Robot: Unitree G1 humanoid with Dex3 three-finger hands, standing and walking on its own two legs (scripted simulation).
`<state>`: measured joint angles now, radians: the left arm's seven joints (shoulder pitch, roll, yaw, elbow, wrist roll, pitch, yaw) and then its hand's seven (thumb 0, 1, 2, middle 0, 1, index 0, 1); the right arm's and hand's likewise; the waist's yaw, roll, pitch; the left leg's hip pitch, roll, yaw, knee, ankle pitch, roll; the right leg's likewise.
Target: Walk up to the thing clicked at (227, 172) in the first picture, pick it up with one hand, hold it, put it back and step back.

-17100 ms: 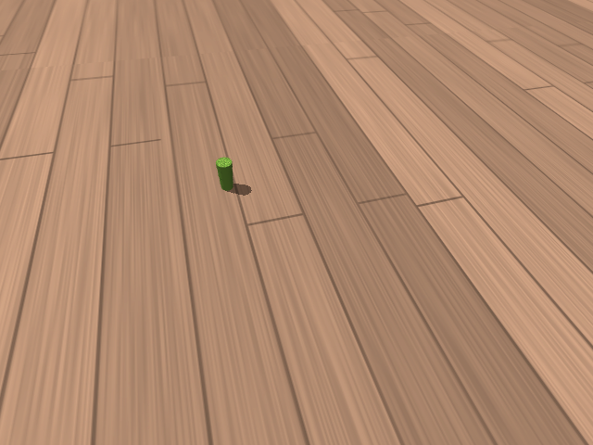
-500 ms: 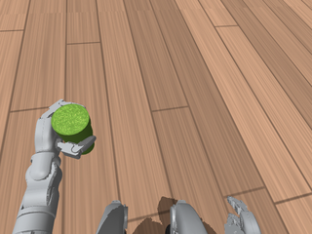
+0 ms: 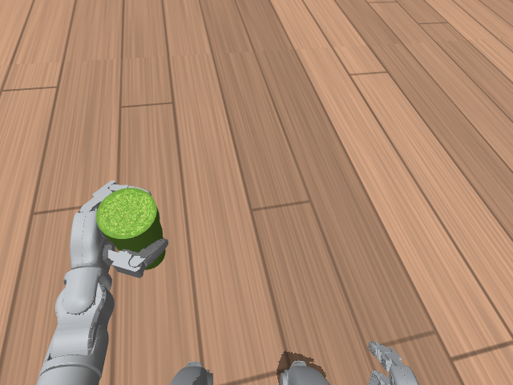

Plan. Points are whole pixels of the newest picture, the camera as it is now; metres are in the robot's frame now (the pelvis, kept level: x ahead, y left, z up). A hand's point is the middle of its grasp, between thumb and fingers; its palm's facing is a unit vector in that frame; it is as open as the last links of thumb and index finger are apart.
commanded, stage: lift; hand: left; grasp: from the side
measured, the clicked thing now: (139, 235) +0.35 +0.18 +0.02
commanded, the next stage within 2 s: hold in 0.32 s
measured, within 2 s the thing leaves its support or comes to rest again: neither
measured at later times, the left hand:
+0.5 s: hand (136, 221) +0.34 +0.17 +0.07, palm faces +0.13 -0.99 -0.01, open 9.8 cm
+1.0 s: hand (135, 224) +0.33 +0.16 +0.08, palm faces +0.14 -0.99 +0.00, open 9.7 cm
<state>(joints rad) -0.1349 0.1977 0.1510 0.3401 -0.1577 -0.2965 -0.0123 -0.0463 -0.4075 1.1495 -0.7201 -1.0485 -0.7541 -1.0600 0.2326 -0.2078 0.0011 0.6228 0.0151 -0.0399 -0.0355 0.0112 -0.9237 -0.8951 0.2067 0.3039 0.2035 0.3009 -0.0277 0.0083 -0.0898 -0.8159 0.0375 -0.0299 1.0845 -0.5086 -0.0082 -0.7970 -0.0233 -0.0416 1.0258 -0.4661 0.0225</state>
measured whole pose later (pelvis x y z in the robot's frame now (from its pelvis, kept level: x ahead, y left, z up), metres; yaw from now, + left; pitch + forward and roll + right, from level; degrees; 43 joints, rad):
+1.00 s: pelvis +0.01 -0.01 +0.03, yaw +0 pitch +7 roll -1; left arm -0.08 0.17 0.15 0.35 -0.16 -0.32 -0.03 -0.04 -0.38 1.11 -0.72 -1.03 -0.75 -1.05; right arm 0.22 -0.22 -0.01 0.64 0.01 -0.02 -0.02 0.01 -0.93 -0.90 0.21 0.30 0.20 0.30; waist -0.02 0.01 -0.04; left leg -0.57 0.04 -0.02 0.88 -0.44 -0.02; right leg -0.56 -0.02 -0.04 0.84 -0.41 0.01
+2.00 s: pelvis +0.01 -0.01 +0.04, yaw +0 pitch +7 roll -1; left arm -0.09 0.16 0.14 0.37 -0.16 -0.34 -0.04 -0.04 -0.37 1.10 -0.71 -1.03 -0.75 -1.05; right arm 0.22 -0.21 -0.01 0.65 0.01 -0.02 -0.01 0.01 -0.92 -0.90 0.21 0.30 0.20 0.30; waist -0.01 0.01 -0.03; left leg -0.54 0.04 -0.02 0.85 -0.43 -0.02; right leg -0.53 -0.02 -0.04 0.82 -0.40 0.02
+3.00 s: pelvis +0.01 -0.01 +0.03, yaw +0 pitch +7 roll -1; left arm -0.11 0.16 0.14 0.41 -0.16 -0.35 -0.03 -0.04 -0.37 1.10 -0.72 -1.03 -0.75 -1.04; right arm 0.22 -0.21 -0.01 0.66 0.01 -0.02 -0.01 0.01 -0.93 -0.90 0.20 0.30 0.20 0.30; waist -0.02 0.01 -0.04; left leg -0.55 0.04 -0.02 0.86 -0.43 -0.02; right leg -0.54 -0.02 -0.04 0.82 -0.40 0.02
